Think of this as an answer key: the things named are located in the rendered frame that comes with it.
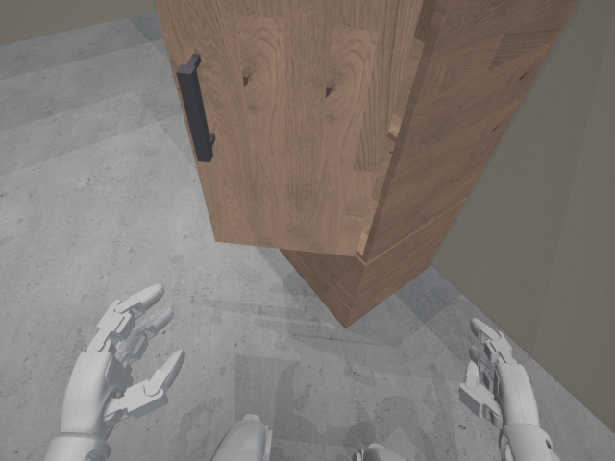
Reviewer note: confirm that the handle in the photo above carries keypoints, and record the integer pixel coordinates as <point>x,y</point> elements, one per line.
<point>194,108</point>

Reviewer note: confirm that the left robot thigh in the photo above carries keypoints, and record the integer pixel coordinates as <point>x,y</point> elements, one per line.
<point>246,440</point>

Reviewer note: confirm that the right robot hand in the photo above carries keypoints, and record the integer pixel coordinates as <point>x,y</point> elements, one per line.
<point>512,401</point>

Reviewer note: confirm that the robot left forearm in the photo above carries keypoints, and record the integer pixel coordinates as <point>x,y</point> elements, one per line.
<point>77,447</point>

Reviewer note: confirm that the cupboard door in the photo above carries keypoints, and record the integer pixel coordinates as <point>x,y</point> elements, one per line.
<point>300,95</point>

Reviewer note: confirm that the left robot hand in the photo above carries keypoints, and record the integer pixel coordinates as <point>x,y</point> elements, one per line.
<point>104,367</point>

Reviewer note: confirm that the robot right forearm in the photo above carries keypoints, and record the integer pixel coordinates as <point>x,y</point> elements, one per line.
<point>524,442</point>

